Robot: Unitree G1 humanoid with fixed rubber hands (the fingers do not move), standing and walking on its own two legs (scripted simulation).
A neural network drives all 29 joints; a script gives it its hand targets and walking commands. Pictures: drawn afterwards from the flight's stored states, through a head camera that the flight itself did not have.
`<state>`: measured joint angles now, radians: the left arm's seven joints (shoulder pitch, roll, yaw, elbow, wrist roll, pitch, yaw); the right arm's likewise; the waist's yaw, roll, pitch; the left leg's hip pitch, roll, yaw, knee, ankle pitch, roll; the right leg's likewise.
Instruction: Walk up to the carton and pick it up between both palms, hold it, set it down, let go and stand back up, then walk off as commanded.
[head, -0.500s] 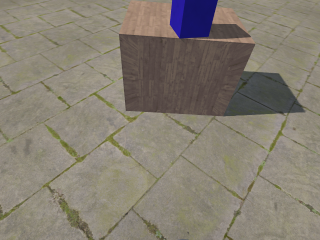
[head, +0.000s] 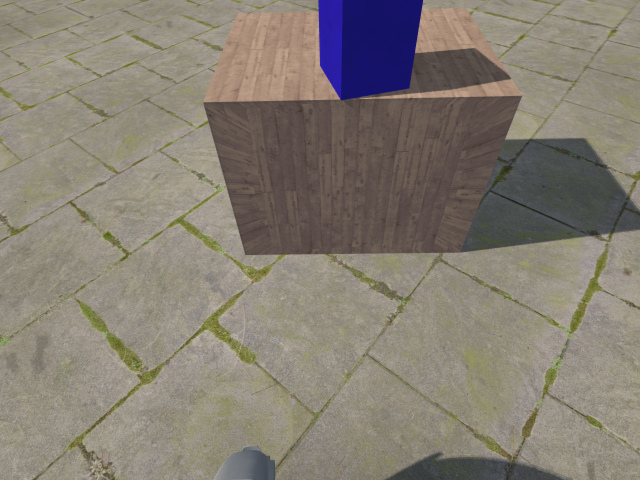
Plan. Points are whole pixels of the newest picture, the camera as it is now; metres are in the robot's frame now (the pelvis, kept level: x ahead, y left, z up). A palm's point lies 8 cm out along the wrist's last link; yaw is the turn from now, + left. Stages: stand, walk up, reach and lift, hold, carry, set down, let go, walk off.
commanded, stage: walk up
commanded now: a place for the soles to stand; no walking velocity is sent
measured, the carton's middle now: (365, 31) +1.17 -0.07 +0.04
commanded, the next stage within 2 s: none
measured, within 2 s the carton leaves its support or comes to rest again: neither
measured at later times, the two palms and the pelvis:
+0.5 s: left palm (129, 359) +0.30 +0.31 -0.10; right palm (558, 409) +0.25 -0.32 -0.11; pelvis +0.20 +0.01 -0.01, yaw -1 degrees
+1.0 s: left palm (148, 319) +0.38 +0.32 -0.12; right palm (518, 275) +0.48 -0.33 -0.10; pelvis +0.38 -0.01 -0.02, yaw +3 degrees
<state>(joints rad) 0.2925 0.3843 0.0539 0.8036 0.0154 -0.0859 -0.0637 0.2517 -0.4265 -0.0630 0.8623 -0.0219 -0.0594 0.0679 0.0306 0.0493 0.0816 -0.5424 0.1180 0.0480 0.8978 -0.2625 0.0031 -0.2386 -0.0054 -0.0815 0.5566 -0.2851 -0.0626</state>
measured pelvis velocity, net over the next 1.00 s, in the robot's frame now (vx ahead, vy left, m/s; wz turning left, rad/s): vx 0.38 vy -0.01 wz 0.05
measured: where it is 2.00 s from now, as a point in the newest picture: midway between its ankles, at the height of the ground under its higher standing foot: (346, 336)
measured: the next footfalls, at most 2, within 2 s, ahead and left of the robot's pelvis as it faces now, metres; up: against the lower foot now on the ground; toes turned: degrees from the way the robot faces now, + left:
left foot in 0.18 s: +0.22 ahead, +0.15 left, +0.00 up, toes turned +8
right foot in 0.52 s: +0.38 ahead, -0.13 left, +0.00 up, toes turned -5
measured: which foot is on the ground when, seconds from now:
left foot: up 0.00-0.16, down 0.18-0.54, up 0.56-0.94, down 0.96-1.00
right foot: down 0.00-0.18, up 0.20-0.50, down 0.52-0.96, up 0.98-1.00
